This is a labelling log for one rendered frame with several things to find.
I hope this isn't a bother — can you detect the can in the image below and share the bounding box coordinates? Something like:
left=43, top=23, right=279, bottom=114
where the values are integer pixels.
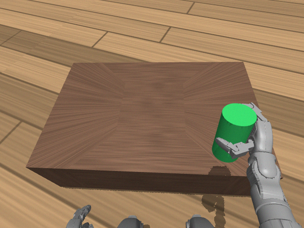
left=212, top=103, right=257, bottom=162

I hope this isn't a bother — can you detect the right robot arm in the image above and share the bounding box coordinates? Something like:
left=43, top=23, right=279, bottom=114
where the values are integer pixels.
left=247, top=152, right=302, bottom=228

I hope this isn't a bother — can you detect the right robot hand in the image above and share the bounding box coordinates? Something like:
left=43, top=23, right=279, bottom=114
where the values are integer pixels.
left=215, top=102, right=273, bottom=159

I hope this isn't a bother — can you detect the left robot hand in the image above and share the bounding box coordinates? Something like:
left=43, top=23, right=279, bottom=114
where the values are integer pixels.
left=66, top=205, right=94, bottom=228

